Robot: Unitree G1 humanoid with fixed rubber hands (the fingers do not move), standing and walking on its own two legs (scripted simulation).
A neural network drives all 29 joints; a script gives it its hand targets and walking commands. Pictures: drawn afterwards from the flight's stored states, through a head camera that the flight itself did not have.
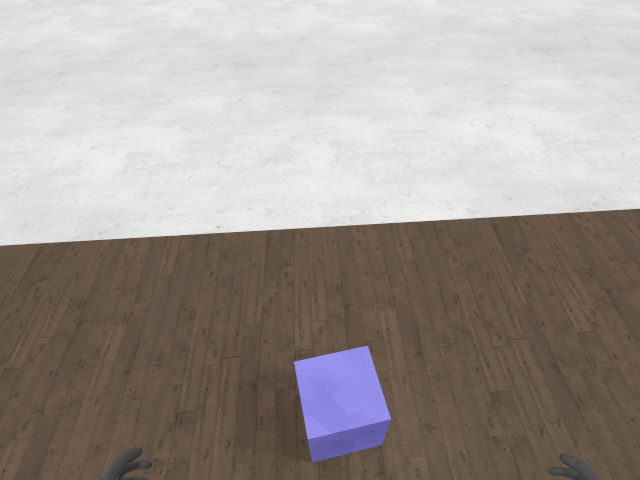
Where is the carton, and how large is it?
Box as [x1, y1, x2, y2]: [294, 346, 390, 462]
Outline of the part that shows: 367,346 294,362 312,462 380,445 383,440 390,417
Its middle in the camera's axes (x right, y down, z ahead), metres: +0.05 +0.46 +1.09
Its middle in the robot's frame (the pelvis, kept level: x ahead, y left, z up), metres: +0.42 +0.01 -0.66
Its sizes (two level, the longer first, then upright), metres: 0.210 0.200 0.250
